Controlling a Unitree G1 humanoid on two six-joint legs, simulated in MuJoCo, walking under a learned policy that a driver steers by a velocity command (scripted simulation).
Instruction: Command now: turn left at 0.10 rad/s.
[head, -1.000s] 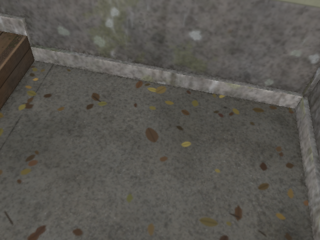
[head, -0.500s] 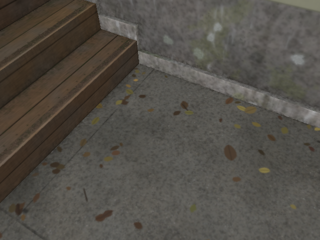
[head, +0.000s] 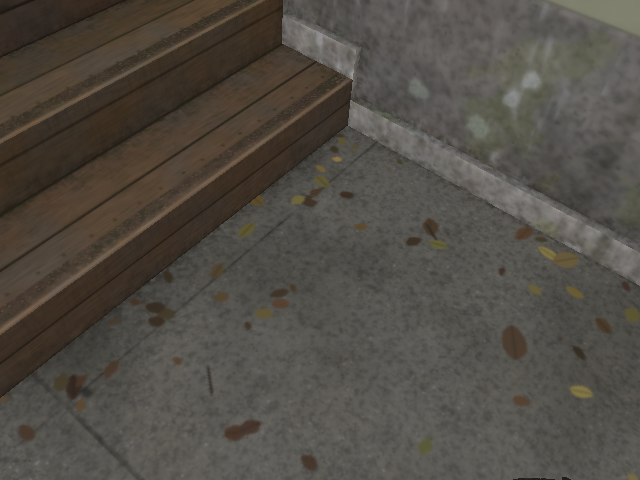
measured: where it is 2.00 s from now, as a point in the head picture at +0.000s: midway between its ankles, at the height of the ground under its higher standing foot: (175, 383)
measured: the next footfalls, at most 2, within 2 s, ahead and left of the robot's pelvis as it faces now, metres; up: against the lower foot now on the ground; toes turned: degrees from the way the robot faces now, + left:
right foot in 0.14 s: +0.05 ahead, -0.17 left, +0.00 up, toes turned +1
left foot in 0.52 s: +0.11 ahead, +0.10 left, +0.00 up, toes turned +13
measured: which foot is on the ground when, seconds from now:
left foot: down 0.00-0.28, up 0.30-0.50, down 0.52-0.98, up 1.00-1.00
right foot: up 0.00-0.12, down 0.14-0.52, up 0.54-0.94, down 0.96-1.00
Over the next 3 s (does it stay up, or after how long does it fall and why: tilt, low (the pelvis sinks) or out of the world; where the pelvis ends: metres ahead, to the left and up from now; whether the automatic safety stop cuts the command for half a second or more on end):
stays up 1.15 0.67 0.23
